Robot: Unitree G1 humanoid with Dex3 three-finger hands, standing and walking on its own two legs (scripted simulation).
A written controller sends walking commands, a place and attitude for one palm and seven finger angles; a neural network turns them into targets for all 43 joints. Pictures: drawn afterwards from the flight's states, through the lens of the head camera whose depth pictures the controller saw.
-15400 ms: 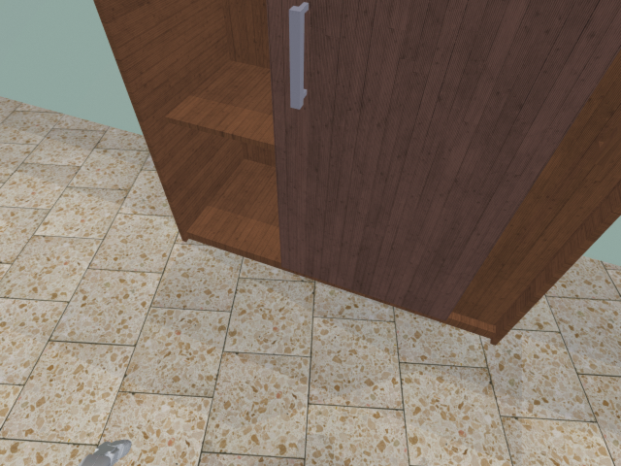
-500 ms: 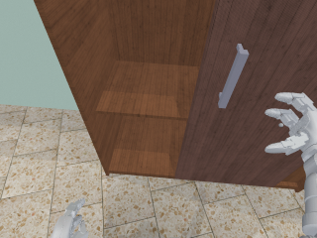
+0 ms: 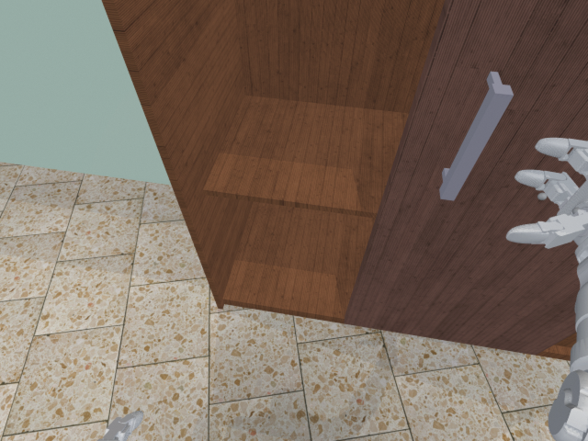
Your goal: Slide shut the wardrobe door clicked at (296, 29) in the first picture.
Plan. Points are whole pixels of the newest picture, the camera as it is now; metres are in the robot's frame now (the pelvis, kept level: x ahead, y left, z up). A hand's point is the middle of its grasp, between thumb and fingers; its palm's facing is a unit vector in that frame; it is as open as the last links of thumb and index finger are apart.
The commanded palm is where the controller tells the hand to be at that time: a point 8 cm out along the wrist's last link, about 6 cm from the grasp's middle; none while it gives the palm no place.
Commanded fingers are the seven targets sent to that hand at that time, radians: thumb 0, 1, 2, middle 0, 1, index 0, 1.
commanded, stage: move the hooked fingers beside the handle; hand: right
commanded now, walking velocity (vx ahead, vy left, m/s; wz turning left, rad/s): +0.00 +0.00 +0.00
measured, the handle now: (468, 141) +0.54 -0.20 +0.13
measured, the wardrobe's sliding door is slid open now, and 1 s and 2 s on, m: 0.44 0.44 0.44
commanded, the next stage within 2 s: feel for the door with the fingertips in 1.16 s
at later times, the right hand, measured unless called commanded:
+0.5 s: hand (530, 166) +0.48 -0.26 +0.14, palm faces +0.06 +1.00 +0.00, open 14.0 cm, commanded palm +0.45 -0.32 +0.13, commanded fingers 0.00 0.50 -0.30 0.30 1.20 0.30 1.20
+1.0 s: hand (537, 178) +0.46 -0.27 +0.13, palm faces +0.06 +1.00 +0.00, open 14.0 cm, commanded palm +0.44 -0.31 +0.13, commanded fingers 0.00 0.50 -0.30 0.30 1.20 0.30 1.20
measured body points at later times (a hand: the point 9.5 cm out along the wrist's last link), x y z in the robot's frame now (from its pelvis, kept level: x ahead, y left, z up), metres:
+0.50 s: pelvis +0.00 -0.01 -0.01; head +0.08 -0.02 +0.44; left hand +0.02 +0.27 -0.12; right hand +0.47 -0.32 +0.14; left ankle -0.01 +0.12 -0.73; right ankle +0.01 -0.12 -0.73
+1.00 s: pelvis +0.01 -0.02 -0.01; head +0.07 -0.03 +0.44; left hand +0.07 +0.25 -0.11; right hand +0.45 -0.32 +0.14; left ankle -0.01 +0.12 -0.73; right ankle +0.01 -0.12 -0.73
